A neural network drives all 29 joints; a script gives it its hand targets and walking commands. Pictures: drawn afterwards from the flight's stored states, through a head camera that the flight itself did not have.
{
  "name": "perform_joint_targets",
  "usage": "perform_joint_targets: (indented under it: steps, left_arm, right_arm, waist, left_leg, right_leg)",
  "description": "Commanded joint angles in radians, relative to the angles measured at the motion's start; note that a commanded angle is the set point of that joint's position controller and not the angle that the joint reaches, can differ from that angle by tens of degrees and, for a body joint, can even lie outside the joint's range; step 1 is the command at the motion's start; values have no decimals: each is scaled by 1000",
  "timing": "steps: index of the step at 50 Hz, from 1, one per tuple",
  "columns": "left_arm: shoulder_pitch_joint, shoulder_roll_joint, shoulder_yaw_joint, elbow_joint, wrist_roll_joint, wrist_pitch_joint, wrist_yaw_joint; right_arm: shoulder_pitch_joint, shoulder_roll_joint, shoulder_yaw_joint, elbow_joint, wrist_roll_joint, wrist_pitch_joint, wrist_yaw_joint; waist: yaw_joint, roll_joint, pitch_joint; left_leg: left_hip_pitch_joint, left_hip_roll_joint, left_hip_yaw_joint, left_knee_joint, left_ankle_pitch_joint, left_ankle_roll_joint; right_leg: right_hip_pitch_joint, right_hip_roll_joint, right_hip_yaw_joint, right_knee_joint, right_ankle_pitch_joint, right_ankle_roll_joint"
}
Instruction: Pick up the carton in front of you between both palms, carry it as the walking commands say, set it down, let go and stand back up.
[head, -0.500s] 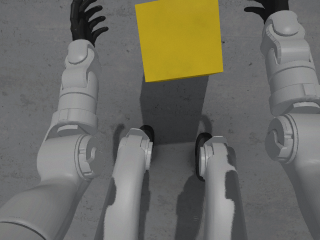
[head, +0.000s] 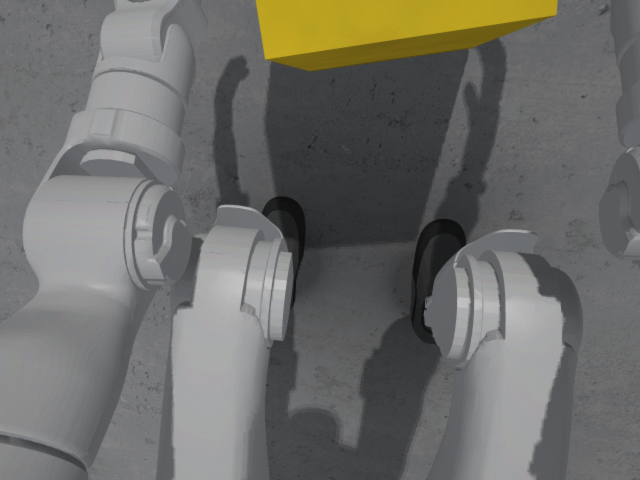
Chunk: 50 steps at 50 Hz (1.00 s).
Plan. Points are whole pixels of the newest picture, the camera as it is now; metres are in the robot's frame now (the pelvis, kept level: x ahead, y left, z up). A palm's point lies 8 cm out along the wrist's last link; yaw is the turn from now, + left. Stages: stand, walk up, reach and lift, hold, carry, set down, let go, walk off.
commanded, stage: reach and lift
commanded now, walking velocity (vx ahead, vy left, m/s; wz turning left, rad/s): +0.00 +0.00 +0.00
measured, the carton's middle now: out of the picture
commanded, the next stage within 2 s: none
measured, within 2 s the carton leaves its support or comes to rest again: leaves its support in 0.80 s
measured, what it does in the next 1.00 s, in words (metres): stands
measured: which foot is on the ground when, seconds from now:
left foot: down 0.00-1.00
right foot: down 0.00-1.00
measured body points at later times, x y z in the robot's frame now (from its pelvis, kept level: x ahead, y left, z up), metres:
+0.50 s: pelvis +0.00 +0.00 -0.01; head +0.38 -0.02 +0.22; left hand +0.55 +0.16 -0.19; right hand +0.59 -0.15 -0.19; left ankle +0.13 +0.13 -0.35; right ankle +0.10 -0.12 -0.35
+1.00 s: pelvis +0.01 +0.00 +0.00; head +0.35 -0.04 +0.29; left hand +0.55 +0.15 -0.13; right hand +0.58 -0.15 -0.13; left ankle +0.13 +0.14 -0.35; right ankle +0.10 -0.13 -0.35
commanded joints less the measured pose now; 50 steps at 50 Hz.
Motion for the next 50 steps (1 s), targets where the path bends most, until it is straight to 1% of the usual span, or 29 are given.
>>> perform_joint_targets:
  steps: [1,4,5,7,10,13,18,22,23,25,26,27,29,31,33,35,37,40,43,46,47,48,50]
  left_arm:
    - [-265,153,-5,-110,-17,-40,6]
    - [-219,137,-21,-102,-38,-48,10]
    - [-205,132,-26,-104,-44,-49,12]
    - [-184,121,-39,-106,-54,-48,14]
    - [-158,104,-40,-83,-50,-46,10]
    - [-168,99,-29,-88,-37,-46,5]
    - [-210,103,-22,-87,-29,-45,6]
    - [-275,40,-56,-87,-43,-41,2]
    - [-292,10,-62,-88,-38,-40,-1]
    - [-294,-22,-34,-77,-2,-37,-2]
    - [-300,-77,-29,-80,16,-34,-8]
    - [-364,-230,-60,-100,23,-26,-40]
    - [-470,-535,-97,-119,53,2,-123]
    - [-531,-750,-116,-162,88,41,-206]
    - [-524,-854,-121,-189,102,72,-265]
    - [-515,-918,-128,-218,95,90,-294]
    - [-514,-966,-154,-250,67,99,-308]
    - [-518,-1025,-213,-302,17,107,-309]
    - [-532,-1094,-293,-396,-33,124,-299]
    - [-556,-1129,-362,-513,-51,156,-295]
    - [-560,-1130,-377,-544,-45,170,-299]
    - [-558,-1155,-399,-580,-40,179,-293]
    - [-537,-1159,-402,-609,-9,202,-290]
  right_arm:
    - [-345,-123,21,-135,28,-39,-9]
    - [-323,-99,57,-144,54,-45,-12]
    - [-313,-92,63,-146,58,-45,-14]
    - [-285,-82,60,-135,56,-42,-18]
    - [-234,-68,40,-86,35,-37,-19]
    - [-230,-58,22,-77,17,-37,-19]
    - [-282,-45,27,-94,19,-34,-21]
    - [-343,33,73,-97,47,-30,-13]
    - [-357,64,81,-93,46,-29,-9]
    - [-360,95,62,-82,18,-24,-4]
    - [-373,160,71,-87,14,-19,8]
    - [-412,325,96,-92,11,-11,41]
    - [-464,644,119,-94,-16,7,120]
    - [-426,875,80,-113,-66,36,194]
    - [-386,991,41,-147,-89,57,243]
    - [-361,1054,26,-184,-101,68,265]
    - [-353,1099,37,-232,-94,74,268]
    - [-367,1155,89,-333,-58,77,256]
    - [-416,1224,162,-480,-16,84,234]
    - [-428,1302,214,-607,-1,116,211]
    - [-416,1334,222,-633,-9,131,205]
    - [-395,1365,232,-638,-19,147,196]
    - [-322,1407,217,-613,-44,180,191]
  waist:
    - [42,-133,-1301]
    - [56,-152,-1348]
    - [55,-156,-1364]
    - [44,-156,-1378]
    - [28,-137,-1302]
    - [23,-124,-1259]
    - [35,-129,-1230]
    - [42,-137,-1218]
    - [41,-137,-1210]
    - [38,-133,-1187]
    - [50,-134,-1183]
    - [51,-133,-1173]
    - [36,-142,-1129]
    - [19,-137,-1075]
    - [10,-122,-1061]
    - [3,-113,-1076]
    - [-3,-111,-1142]
    - [-3,-118,-1315]
    - [-2,-146,-1586]
    - [-2,-166,-1868]
    - [1,-163,-1931]
    - [-7,-172,-1968]
    - [-9,-163,-1927]
  left_leg:
    - [635,9,93,-77,416,13]
    - [656,4,99,-57,472,16]
    - [659,2,101,-54,483,16]
    - [657,0,105,-52,486,14]
    - [618,0,102,-57,439,8]
    - [594,-2,101,-63,399,4]
    - [566,-1,105,-76,337,5]
    - [567,-11,109,-87,310,10]
    - [572,-16,109,-88,303,11]
    - [585,-24,110,-88,289,9]
    - [604,-29,111,-88,287,12]
    - [608,-40,111,-86,290,16]
    - [579,-56,114,-71,283,19]
    - [551,-70,125,-60,265,20]
    - [513,-78,129,-57,268,28]
    - [497,-83,130,-53,302,36]
    - [507,-86,130,-43,357,39]
    - [547,-87,135,-33,448,36]
    - [611,-90,139,-39,525,28]
    - [643,-98,154,-68,566,18]
    - [645,-103,159,-84,565,16]
    - [646,-107,168,-103,551,11]
    - [631,-117,170,-150,490,11]
  right_leg:
    - [584,-31,-56,-128,349,-2]
    - [635,-27,-57,-104,411,0]
    - [650,-25,-59,-100,426,-1]
    - [660,-22,-62,-99,437,-2]
    - [596,-22,-58,-113,386,-4]
    - [557,-20,-55,-128,340,-7]
    - [560,-20,-52,-145,281,-9]
    - [576,-11,-51,-155,258,-11]
    - [578,-6,-52,-156,253,-13]
    - [578,1,-56,-158,239,-10]
    - [573,8,-60,-158,230,-7]
    - [568,18,-62,-157,230,-10]
    - [551,37,-66,-147,247,-18]
    - [504,54,-80,-135,245,-25]
    - [459,65,-95,-129,253,-34]
    - [437,68,-104,-126,283,-41]
    - [463,69,-107,-120,338,-44]
    - [566,69,-107,-112,446,-39]
    - [739,76,-111,-117,567,-33]
    - [924,85,-117,-135,665,-22]
    - [951,88,-122,-148,668,-16]
    - [962,96,-129,-169,660,-8]
    - [929,105,-137,-216,590,-2]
